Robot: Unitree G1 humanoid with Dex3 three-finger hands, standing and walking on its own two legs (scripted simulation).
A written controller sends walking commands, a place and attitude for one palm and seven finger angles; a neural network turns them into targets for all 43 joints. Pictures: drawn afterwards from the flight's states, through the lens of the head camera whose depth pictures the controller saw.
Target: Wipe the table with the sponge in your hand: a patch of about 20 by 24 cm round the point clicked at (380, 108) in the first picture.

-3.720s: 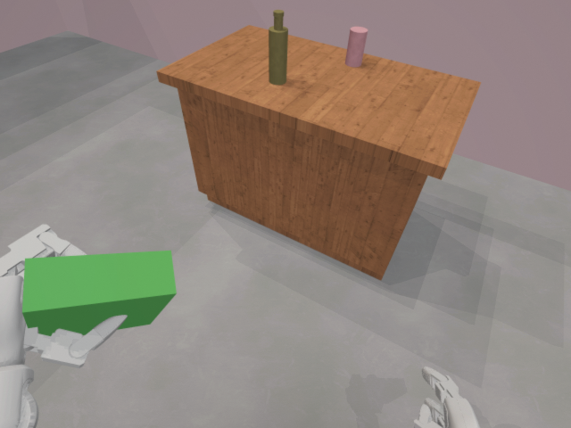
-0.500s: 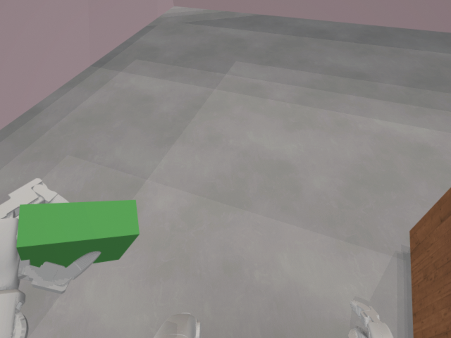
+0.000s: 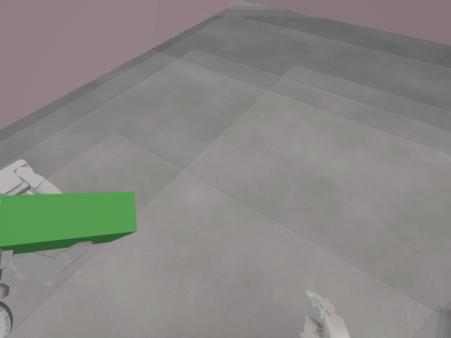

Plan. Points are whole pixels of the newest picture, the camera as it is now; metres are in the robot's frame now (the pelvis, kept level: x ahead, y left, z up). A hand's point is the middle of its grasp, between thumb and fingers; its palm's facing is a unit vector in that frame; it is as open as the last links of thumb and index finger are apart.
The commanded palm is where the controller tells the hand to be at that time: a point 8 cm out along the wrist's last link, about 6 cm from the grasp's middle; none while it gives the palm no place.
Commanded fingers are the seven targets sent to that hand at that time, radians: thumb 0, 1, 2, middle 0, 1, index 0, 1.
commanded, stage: walk to a spot facing it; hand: left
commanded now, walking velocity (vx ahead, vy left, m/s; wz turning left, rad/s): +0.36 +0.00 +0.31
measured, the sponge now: (87, 223) +0.22 +0.20 +0.18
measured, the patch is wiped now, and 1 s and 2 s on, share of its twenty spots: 0.00 0.00 0.00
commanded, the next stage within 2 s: turn to face it in 0.62 s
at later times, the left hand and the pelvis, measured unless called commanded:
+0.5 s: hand (53, 170) +0.30 +0.28 +0.18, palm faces +0.55 -0.74 -0.39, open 9.0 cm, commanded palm +0.22 +0.31 +0.19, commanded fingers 0.00 0.10 1.30 -1.20 -1.60 -1.20 -1.60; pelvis +0.11 +0.01 -0.01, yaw +9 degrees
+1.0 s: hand (98, 134) +0.38 +0.25 +0.17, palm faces +0.57 -0.71 -0.41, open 9.0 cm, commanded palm +0.31 +0.28 +0.19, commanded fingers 0.00 0.10 1.30 -1.20 -1.60 -1.20 -1.60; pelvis +0.21 -0.02 +0.01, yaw +12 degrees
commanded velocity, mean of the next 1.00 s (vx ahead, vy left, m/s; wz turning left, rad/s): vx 0.20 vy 0.00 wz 0.07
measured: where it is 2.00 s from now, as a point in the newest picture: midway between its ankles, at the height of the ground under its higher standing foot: outside the picture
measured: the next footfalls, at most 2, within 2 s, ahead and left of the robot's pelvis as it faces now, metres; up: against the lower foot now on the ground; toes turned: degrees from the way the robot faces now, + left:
right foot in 0.02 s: +0.10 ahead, -0.12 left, +0.00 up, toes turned -9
left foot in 0.42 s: +0.17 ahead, +0.14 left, +0.00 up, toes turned +18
